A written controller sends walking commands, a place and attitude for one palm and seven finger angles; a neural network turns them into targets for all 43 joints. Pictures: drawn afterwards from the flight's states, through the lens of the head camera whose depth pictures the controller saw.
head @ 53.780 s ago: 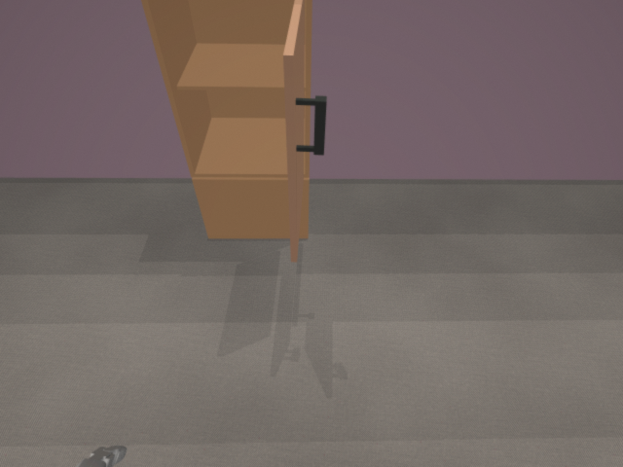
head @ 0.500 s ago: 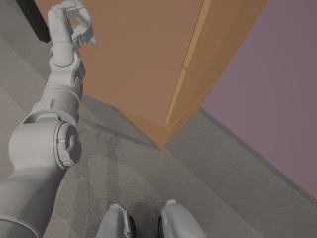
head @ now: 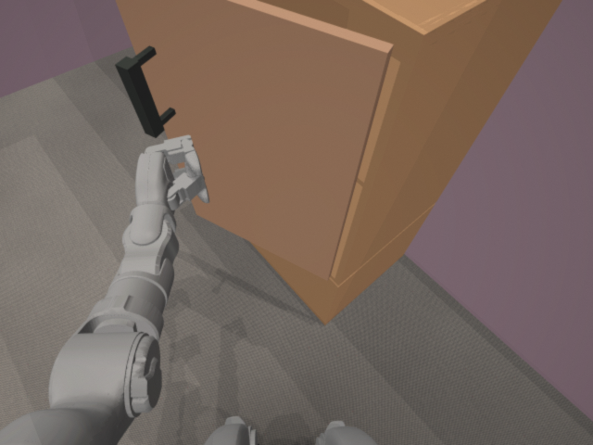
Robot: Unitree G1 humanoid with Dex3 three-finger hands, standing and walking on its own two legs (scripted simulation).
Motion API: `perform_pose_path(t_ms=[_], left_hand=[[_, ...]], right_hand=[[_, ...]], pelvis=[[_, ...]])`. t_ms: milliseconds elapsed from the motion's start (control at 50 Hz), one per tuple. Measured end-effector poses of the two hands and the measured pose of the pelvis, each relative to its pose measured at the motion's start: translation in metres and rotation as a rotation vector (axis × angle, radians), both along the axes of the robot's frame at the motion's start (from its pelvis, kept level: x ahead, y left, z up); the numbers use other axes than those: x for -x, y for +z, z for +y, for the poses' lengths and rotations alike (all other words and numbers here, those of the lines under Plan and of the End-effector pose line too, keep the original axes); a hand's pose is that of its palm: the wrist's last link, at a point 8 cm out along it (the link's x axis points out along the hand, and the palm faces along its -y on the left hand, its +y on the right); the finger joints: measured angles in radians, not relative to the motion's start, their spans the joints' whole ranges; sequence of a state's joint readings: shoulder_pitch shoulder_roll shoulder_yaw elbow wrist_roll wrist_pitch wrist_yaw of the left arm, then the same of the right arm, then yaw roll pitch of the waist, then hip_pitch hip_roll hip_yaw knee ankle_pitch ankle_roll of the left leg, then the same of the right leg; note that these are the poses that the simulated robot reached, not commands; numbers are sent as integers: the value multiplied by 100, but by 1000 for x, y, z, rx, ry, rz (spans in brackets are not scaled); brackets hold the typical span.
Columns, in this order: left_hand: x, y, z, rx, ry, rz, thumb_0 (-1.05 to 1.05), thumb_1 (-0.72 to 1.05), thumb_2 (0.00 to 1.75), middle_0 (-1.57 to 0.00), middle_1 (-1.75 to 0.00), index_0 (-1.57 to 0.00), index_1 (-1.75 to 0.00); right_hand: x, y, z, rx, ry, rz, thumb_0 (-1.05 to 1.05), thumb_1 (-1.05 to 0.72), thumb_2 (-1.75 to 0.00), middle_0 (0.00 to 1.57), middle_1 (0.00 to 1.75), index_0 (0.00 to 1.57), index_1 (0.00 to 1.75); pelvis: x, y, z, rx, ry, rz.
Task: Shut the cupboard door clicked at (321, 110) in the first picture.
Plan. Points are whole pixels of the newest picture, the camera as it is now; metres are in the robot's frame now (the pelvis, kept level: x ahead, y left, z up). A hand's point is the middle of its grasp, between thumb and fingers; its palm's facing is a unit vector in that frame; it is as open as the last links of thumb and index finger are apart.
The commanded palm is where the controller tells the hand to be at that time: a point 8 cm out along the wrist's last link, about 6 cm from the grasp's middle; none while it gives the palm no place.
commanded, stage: pull the fist back off the door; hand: left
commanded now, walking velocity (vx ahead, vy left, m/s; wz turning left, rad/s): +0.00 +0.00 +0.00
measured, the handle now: (151, 93) +0.63 +0.20 +0.08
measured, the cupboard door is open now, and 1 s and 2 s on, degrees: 21 21 21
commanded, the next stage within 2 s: draw the hand back to the body in 0.14 s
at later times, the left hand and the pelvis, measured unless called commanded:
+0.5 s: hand (176, 186) +0.42 +0.13 +0.11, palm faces +0.03 -1.00 -0.06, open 3.1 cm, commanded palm +0.38 +0.18 +0.11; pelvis +0.00 +0.01 +0.01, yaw -2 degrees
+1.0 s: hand (46, 274) +0.28 +0.21 +0.16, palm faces +0.18 -0.96 -0.21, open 3.2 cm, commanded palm +0.25 +0.26 +0.17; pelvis +0.00 +0.02 +0.05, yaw +0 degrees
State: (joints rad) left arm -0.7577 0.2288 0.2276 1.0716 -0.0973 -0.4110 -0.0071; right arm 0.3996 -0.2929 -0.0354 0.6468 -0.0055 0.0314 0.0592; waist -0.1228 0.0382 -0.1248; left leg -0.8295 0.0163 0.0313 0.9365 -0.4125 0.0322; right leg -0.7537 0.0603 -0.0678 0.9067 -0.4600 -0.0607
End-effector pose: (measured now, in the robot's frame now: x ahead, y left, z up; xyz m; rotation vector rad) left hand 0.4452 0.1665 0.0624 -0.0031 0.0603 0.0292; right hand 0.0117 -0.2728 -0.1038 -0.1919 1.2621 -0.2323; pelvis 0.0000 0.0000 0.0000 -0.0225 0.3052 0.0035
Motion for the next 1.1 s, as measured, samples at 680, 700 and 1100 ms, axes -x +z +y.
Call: perform_pose_path(t_ms=[680, 700, 1100], left_hand=[[102, 68, 42, -31, -8, -150, 2, 90, 90, -130, -150, -130, -150], [107, 72, 42, -36, -15, -167, 2, 90, 90, -130, -150, -130, -150], [215, 123, 114, -279, 217, -117, 2, 90, 90, -93, -109, -93, -109]], right_hand=[[-59, 27, 25, -21, 16, -277, 1, -90, -90, 20, 29, 20, 30], [-68, 31, 25, -16, 26, -309, 1, -90, -90, 20, 29, 20, 30], [-187, 93, 90, -69, 211, -589, 1, -90, -90, 20, 30, 20, 30]], pelvis=[[4, 27, 11, -4, -11, -185], [5, 27, 12, -3, -9, -193], [-5, 55, 26, -10, 14, -352]])
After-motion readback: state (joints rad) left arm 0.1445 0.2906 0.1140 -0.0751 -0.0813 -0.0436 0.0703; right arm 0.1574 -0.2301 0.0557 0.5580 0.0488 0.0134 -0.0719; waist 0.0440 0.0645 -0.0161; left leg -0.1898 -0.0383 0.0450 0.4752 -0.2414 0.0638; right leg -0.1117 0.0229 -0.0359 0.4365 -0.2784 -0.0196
